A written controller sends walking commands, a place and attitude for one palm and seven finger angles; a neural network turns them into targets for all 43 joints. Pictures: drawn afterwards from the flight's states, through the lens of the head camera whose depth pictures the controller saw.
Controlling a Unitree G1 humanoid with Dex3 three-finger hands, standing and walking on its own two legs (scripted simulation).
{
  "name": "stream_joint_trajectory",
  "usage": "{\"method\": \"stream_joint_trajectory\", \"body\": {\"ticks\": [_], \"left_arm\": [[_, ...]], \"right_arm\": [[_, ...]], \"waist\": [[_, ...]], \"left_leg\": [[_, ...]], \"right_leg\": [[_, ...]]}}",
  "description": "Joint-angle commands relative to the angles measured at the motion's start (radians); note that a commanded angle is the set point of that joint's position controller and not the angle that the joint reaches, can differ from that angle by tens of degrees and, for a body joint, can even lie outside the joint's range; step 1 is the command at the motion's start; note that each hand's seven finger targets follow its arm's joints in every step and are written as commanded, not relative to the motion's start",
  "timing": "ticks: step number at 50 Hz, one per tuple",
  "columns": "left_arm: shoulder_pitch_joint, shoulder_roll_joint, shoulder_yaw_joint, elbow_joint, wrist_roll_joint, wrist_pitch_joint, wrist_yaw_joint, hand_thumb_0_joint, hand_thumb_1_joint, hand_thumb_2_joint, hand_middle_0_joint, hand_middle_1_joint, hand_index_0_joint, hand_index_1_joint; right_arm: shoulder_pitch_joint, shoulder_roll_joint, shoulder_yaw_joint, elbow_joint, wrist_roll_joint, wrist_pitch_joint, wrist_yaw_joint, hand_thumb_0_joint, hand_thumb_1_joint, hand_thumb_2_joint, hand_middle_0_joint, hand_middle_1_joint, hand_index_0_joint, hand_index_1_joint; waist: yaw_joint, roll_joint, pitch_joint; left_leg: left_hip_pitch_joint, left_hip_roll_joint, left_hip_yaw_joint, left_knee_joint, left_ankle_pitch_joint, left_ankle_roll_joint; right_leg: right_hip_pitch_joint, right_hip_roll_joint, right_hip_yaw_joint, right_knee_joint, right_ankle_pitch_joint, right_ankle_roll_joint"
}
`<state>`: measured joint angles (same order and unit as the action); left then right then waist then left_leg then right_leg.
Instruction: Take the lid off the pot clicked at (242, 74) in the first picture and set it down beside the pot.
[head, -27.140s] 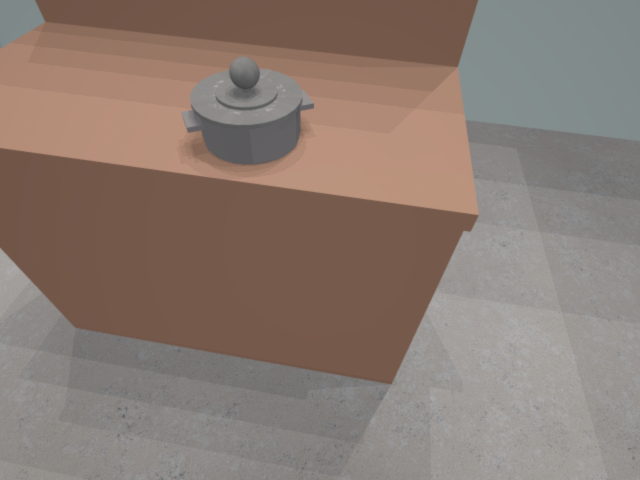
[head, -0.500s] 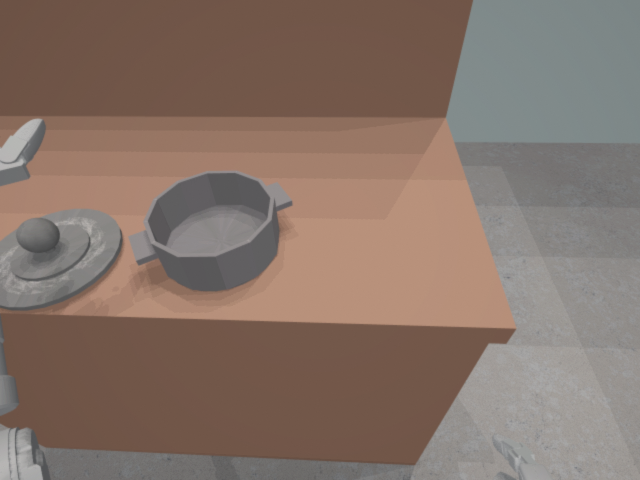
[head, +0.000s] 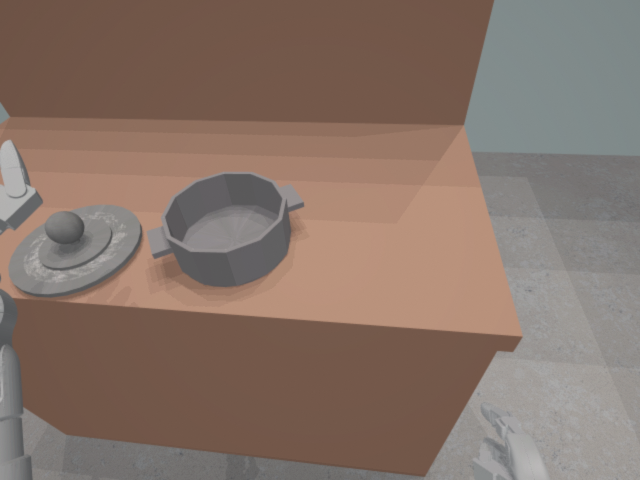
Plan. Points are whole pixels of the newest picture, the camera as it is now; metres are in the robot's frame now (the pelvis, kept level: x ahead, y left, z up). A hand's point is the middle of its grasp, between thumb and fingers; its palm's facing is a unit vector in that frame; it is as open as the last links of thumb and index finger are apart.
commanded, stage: draw the hand back to the body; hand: left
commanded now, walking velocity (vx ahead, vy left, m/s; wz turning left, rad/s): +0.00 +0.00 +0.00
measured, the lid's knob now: (65, 227) +0.42 +0.43 +0.09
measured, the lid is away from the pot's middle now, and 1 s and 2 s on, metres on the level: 0.25 0.25 0.25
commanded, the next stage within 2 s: step back with the hand held close in 0.82 s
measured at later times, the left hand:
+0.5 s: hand out of the picture +0.20 +0.27 +0.26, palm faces +0.48 -0.84 -0.26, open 7.4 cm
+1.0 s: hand out of the picture +0.16 +0.27 +0.26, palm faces +0.49 -0.80 -0.34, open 7.4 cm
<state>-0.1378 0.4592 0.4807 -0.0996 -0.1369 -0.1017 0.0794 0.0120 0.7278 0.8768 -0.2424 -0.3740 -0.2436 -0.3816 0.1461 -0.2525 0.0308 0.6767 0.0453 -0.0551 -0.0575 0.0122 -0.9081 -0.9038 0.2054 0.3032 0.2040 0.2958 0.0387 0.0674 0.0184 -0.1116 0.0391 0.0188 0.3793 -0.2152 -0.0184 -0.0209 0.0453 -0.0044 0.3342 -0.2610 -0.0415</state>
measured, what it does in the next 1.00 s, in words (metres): stands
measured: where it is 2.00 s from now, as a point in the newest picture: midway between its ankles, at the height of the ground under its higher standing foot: outside the picture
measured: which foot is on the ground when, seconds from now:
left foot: down 0.00-1.00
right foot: down 0.00-1.00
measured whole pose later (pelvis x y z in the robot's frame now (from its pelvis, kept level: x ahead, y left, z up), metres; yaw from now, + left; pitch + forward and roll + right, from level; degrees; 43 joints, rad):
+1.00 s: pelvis -0.03 +0.03 +0.00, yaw +0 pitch -5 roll -2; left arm 0.32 0.41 0.45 -0.62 -0.11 -0.17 0.08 0.02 0.88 0.90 -0.21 -0.30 -0.21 -0.31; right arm 0.16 -0.21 0.04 0.64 0.01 -0.09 -0.06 0.01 -0.91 -0.90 0.21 0.30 0.21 0.30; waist 0.06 0.05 0.02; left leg -0.15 0.03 0.01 0.44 -0.21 0.01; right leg -0.02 0.03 -0.01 0.32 -0.22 -0.01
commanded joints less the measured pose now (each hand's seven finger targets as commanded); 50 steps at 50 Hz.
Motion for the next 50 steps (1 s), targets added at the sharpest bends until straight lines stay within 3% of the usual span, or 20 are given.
{"method": "stream_joint_trajectory", "body": {"ticks": [1,3,5,7,8,10,13,17,23,27,28,33,38,42,43,46,47,48,49,50], "left_arm": [[-0.22,0.297,0.123,-0.277,-0.006,-0.066,0.009,0.0,0.9,0.9,-0.2,-0.3,-0.2,-0.3],[-0.166,0.253,0.097,-0.314,-0.006,-0.074,0.005,0.0,0.9,0.9,-0.2,-0.3,-0.2,-0.3],[-0.125,0.221,0.075,-0.339,-0.009,-0.071,0.002,0.0,0.9,0.9,-0.2,-0.3,-0.2,-0.3],[-0.109,0.225,0.085,-0.36,-0.011,-0.07,0.003,0.0,0.9,0.9,-0.2,-0.3,-0.2,-0.3],[-0.109,0.217,0.076,-0.381,-0.01,-0.079,0.004,0.0,0.9,0.9,-0.2,-0.3,-0.2,-0.3],[-0.051,0.22,0.096,-0.363,-0.014,-0.074,0.007,0.0,0.9,0.9,-0.2,-0.3,-0.2,-0.3],[-0.041,0.193,0.07,-0.47,-0.011,-0.093,0.003,0.0,0.9,0.9,-0.2,-0.3,-0.2,-0.3],[0.086,0.176,0.073,-0.535,-0.011,-0.096,0.001,0.0,0.9,0.9,-0.2,-0.3,-0.2,-0.3],[0.172,0.139,0.055,-0.544,-0.013,-0.091,-0.003,0.0,0.9,0.9,-0.2,-0.3,-0.2,-0.3],[0.254,0.122,0.034,-0.645,-0.008,-0.097,-0.009,0.0,0.9,0.9,-0.2,-0.3,-0.2,-0.3],[0.266,0.114,0.024,-0.67,-0.007,-0.102,-0.008,0.0,0.9,0.9,-0.2,-0.3,-0.2,-0.3],[0.364,0.121,0.046,-0.715,-0.004,-0.103,-0.001,0.0,0.9,0.9,-0.2,-0.3,-0.2,-0.3],[0.296,0.095,0.018,-0.687,0.0,-0.097,0.006,0.0,0.9,0.9,-0.2,-0.3,-0.2,-0.3],[0.343,0.093,0.017,-0.682,0.005,-0.091,0.004,0.0,0.9,0.9,-0.2,-0.3,-0.2,-0.3],[0.338,0.086,0.008,-0.714,0.005,-0.099,0.004,0.0,0.9,0.9,-0.2,-0.3,-0.2,-0.3],[0.36,0.115,0.043,-0.709,0.007,-0.097,0.011,0.0,0.9,0.9,-0.2,-0.3,-0.2,-0.3],[0.171,0.289,0.191,-0.822,0.03,-0.147,0.03,0.0,0.9,0.9,-0.2,-0.3,-0.2,-0.3],[0.163,0.261,0.171,-0.781,0.03,-0.175,0.032,0.0,0.9,0.9,-0.2,-0.3,-0.2,-0.3],[0.283,0.219,0.151,-0.682,0.035,-0.173,0.032,0.0,0.9,0.9,-0.2,-0.3,-0.2,-0.3],[0.333,0.158,0.097,-0.66,0.041,-0.16,0.024,0.0,0.9,0.9,-0.2,-0.3,-0.2,-0.3]], "right_arm": [[-0.126,-0.106,-0.045,-0.152,-0.005,-0.057,-0.015,0.0,-0.9,-0.9,0.2,0.3,0.2,0.3],[-0.133,-0.096,-0.046,-0.157,-0.006,-0.063,-0.013,0.0,-0.9,-0.9,0.2,0.3,0.2,0.3],[-0.133,-0.097,-0.044,-0.157,-0.008,-0.062,-0.01,0.0,-0.9,-0.9,0.2,0.3,0.2,0.3],[-0.139,-0.095,-0.044,-0.155,-0.011,-0.064,-0.013,0.0,-0.9,-0.9,0.2,0.3,0.2,0.3],[-0.14,-0.091,-0.044,-0.155,-0.009,-0.068,-0.013,0.0,-0.9,-0.9,0.2,0.3,0.2,0.3],[-0.139,-0.091,-0.044,-0.152,-0.015,-0.067,-0.018,0.0,-0.9,-0.9,0.2,0.3,0.2,0.3],[-0.155,-0.082,-0.042,-0.163,-0.016,-0.078,-0.017,0.0,-0.9,-0.9,0.2,0.3,0.2,0.3],[-0.152,-0.079,-0.044,-0.167,-0.026,-0.083,-0.012,0.0,-0.9,-0.9,0.2,0.3,0.2,0.3],[-0.154,-0.072,-0.041,-0.166,-0.026,-0.08,-0.013,0.0,-0.9,-0.9,0.2,0.3,0.2,0.3],[-0.163,-0.069,-0.039,-0.182,-0.034,-0.088,-0.007,0.0,-0.9,-0.9,0.2,0.3,0.2,0.3],[-0.164,-0.064,-0.037,-0.182,-0.032,-0.091,-0.005,0.0,-0.9,-0.9,0.2,0.3,0.2,0.3],[-0.157,-0.058,-0.037,-0.184,-0.037,-0.096,-0.008,0.0,-0.9,-0.9,0.2,0.3,0.2,0.3],[-0.153,-0.057,-0.034,-0.172,-0.036,-0.098,-0.018,0.0,-0.9,-0.9,0.2,0.3,0.2,0.3],[-0.155,-0.059,-0.035,-0.176,-0.043,-0.099,-0.019,0.0,-0.9,-0.9,0.2,0.3,0.2,0.3],[-0.158,-0.055,-0.034,-0.178,-0.04,-0.104,-0.017,0.0,-0.9,-0.9,0.2,0.3,0.2,0.3],[-0.156,-0.056,-0.036,-0.176,-0.045,-0.104,-0.02,0.0,-0.9,-0.9,0.2,0.3,0.2,0.3],[-0.143,-0.088,-0.038,-0.23,-0.026,-0.084,-0.01,0.0,-0.9,-0.9,0.2,0.3,0.2,0.3],[-0.13,-0.068,-0.033,-0.207,-0.031,-0.076,-0.007,0.0,-0.9,-0.9,0.2,0.3,0.2,0.3],[-0.119,-0.074,-0.044,-0.191,-0.037,-0.072,-0.003,0.0,-0.9,-0.9,0.2,0.3,0.2,0.3],[-0.108,-0.069,-0.049,-0.2,-0.03,-0.066,0.006,0.0,-0.9,-0.9,0.2,0.3,0.2,0.3]], "waist": [[0.012,-0.015,-0.189],[0.008,0.022,-0.193],[0.011,-0.002,-0.183],[0.013,-0.019,-0.165],[0.004,0.008,-0.163],[0.014,-0.024,-0.133],[0.01,0.019,-0.153],[0.025,0.014,-0.162],[0.012,-0.004,-0.079],[0.026,0.024,-0.093],[0.018,0.036,-0.087],[0.023,0.01,-0.079],[0.005,0.003,-0.015],[0.025,-0.006,-0.029],[0.018,0.014,-0.045],[0.033,0.009,-0.064],[0.005,-0.005,0.016],[-0.009,-0.01,0.023],[-0.009,-0.109,0.036],[-0.019,-0.142,0.015]], "left_leg": [[0.155,-0.035,0.037,0.004,0.281,0.074],[0.171,-0.037,0.042,0.007,0.304,0.073],[0.165,-0.033,0.035,0.0,0.298,0.07],[0.158,-0.032,0.033,-0.004,0.283,0.07],[0.168,-0.033,0.033,-0.004,0.271,0.07],[0.144,-0.031,0.028,-0.011,0.24,0.069],[0.17,-0.031,0.023,-0.014,0.237,0.066],[0.165,-0.025,0.017,-0.01,0.267,0.062],[0.134,-0.02,0.011,-0.025,0.189,0.058],[0.133,-0.018,-0.003,-0.028,0.176,0.055],[0.137,-0.019,-0.001,-0.027,0.168,0.055],[0.121,-0.017,-0.006,-0.026,0.142,0.05],[0.112,-0.013,-0.016,-0.034,0.08,0.05],[0.106,-0.012,-0.023,-0.041,0.07,0.049],[0.118,-0.015,-0.021,-0.04,0.067,0.049],[0.109,-0.014,-0.02,-0.032,0.095,0.049],[0.018,-0.003,-0.039,0.02,0.006,0.07],[-0.003,-0.013,-0.053,0.042,-0.022,0.067],[-0.015,-0.01,-0.064,0.073,-0.003,0.073],[-0.011,-0.008,-0.063,0.103,0.031,0.072]], "right_leg": [[-0.045,-0.033,-0.003,-0.04,0.418,0.027],[-0.047,-0.034,-0.004,-0.037,0.435,0.026],[-0.05,-0.031,-0.009,-0.039,0.418,0.024],[-0.057,-0.03,-0.009,-0.045,0.397,0.025],[-0.065,-0.032,-0.007,-0.051,0.377,0.023],[-0.073,-0.03,-0.009,-0.058,0.343,0.024],[-0.07,-0.032,-0.008,-0.059,0.32,0.02],[-0.055,-0.031,-0.011,-0.048,0.346,0.017],[-0.096,-0.031,-0.013,-0.075,0.251,0.017],[-0.091,-0.031,-0.014,-0.07,0.229,0.012],[-0.095,-0.032,-0.012,-0.074,0.218,0.013],[-0.093,-0.03,-0.01,-0.081,0.188,0.009],[-0.141,-0.031,-0.01,-0.105,0.119,0.01],[-0.129,-0.032,-0.011,-0.102,0.101,0.008],[-0.119,-0.032,-0.007,-0.101,0.097,0.007],[-0.102,-0.034,-0.005,-0.095,0.13,0.005],[-0.204,-0.088,0.125,-0.127,0.169,0.011],[-0.212,-0.117,0.136,-0.133,0.148,0.001],[-0.23,-0.128,0.151,-0.14,0.167,0.001],[-0.232,-0.144,0.157,-0.126,0.215,0.001]]}}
